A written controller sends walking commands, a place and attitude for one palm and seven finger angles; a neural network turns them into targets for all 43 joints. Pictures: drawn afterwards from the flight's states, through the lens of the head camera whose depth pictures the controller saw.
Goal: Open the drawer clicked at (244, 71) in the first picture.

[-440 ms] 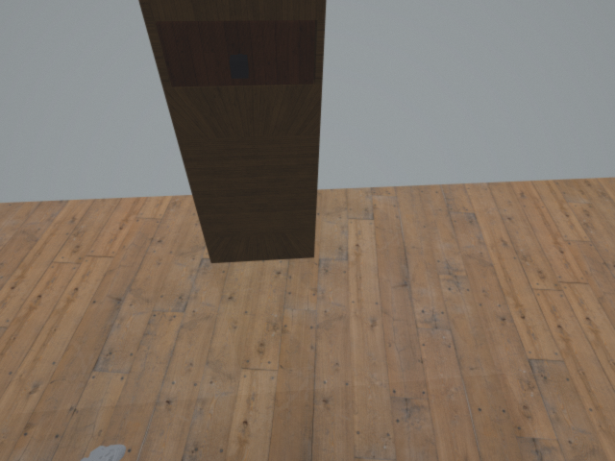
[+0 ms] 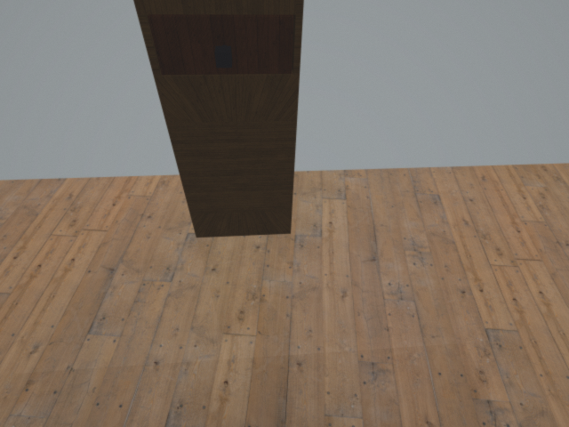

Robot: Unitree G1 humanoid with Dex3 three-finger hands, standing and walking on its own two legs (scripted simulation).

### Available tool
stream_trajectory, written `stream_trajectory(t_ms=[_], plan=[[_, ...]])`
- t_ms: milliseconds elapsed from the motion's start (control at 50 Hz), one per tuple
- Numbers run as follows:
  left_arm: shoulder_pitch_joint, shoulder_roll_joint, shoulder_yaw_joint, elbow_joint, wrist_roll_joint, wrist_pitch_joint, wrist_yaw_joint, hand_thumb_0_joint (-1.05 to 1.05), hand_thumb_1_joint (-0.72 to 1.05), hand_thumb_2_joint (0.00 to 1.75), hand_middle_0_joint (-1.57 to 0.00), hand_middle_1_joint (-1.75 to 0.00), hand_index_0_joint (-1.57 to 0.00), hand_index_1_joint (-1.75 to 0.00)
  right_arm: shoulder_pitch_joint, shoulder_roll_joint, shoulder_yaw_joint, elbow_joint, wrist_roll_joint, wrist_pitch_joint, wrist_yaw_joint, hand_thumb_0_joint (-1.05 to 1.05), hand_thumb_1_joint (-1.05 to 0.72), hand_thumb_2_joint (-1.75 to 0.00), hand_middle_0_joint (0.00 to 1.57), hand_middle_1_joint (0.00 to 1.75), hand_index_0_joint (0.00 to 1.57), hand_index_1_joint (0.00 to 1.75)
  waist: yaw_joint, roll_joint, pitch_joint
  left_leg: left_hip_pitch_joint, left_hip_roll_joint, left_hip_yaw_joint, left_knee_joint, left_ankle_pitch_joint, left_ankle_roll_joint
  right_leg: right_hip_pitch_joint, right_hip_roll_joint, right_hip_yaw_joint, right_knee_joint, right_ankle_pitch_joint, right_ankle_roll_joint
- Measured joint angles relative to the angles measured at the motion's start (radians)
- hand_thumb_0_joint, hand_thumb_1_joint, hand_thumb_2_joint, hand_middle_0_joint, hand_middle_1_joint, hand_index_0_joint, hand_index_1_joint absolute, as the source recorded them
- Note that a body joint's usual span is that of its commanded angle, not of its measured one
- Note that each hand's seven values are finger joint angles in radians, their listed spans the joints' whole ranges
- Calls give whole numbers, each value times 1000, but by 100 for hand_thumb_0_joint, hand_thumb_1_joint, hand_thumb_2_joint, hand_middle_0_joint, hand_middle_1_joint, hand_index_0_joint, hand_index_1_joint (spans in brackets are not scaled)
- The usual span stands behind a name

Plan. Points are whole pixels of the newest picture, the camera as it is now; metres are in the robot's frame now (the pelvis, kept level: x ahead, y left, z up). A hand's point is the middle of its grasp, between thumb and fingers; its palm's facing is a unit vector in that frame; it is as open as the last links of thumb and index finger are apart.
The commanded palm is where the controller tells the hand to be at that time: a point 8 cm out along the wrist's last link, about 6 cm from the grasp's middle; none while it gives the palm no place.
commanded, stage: stand and wait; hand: left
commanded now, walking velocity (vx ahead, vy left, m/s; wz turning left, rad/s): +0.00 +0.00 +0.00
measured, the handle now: (224, 53) +1.00 +0.23 +0.08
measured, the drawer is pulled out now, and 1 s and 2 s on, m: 0.00 0.00 0.00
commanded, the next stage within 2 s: look at it before walking up in 0.38 s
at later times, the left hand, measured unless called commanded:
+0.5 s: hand out of the picture +0.08 +0.25 -0.15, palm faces -0.03 -0.94 -0.33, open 7.4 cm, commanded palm none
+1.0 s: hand out of the picture +0.08 +0.25 -0.15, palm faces -0.03 -0.94 -0.34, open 7.4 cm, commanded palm none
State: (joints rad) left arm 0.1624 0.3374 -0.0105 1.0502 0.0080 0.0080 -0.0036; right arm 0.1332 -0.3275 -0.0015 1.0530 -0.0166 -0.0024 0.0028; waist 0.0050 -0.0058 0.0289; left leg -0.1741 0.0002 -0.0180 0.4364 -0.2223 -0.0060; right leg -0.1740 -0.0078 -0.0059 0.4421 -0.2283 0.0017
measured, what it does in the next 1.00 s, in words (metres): stands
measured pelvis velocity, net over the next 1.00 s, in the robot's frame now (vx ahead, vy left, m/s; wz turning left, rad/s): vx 0.01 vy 0.00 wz -0.01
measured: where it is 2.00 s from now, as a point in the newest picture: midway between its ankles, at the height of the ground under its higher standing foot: outside the picture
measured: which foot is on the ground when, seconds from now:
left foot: down 0.00-1.00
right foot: down 0.00-1.00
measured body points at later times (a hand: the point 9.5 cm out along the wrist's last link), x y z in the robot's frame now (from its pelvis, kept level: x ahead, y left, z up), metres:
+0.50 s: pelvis +0.00 +0.00 +0.00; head +0.00 +0.00 +0.45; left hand +0.08 +0.29 -0.13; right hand +0.07 -0.30 -0.13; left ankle +0.01 +0.12 -0.74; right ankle +0.01 -0.12 -0.74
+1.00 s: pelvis +0.01 +0.00 +0.00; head +0.01 +0.00 +0.45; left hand +0.08 +0.29 -0.13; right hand +0.09 -0.30 -0.13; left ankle +0.01 +0.12 -0.74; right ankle +0.01 -0.12 -0.74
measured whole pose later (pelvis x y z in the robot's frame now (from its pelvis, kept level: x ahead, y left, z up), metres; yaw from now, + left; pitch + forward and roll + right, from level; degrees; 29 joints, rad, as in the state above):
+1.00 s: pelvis +0.01 +0.00 +0.00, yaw +0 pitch -2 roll +0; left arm 0.14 0.34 -0.01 1.09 0.01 0.00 0.00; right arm 0.12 -0.34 0.00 1.11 -0.01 -0.01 0.00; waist 0.00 0.00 0.03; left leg -0.13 0.01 -0.01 0.37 -0.20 -0.01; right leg -0.14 0.00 0.00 0.38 -0.20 0.00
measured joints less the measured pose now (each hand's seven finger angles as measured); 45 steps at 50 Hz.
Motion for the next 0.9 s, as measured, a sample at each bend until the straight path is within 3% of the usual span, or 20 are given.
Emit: stream_trajectory(t_ms=[900], plan=[[-21,7,2,39,1,-10,2,0,91,89,-20,-30,-20,-30,-13,-8,2,56,6,-6,0,1,-91,-90,20,30,20,30,-2,4,5,33,7,3,-63,25,-6,30,7,3,-61,26,-4]])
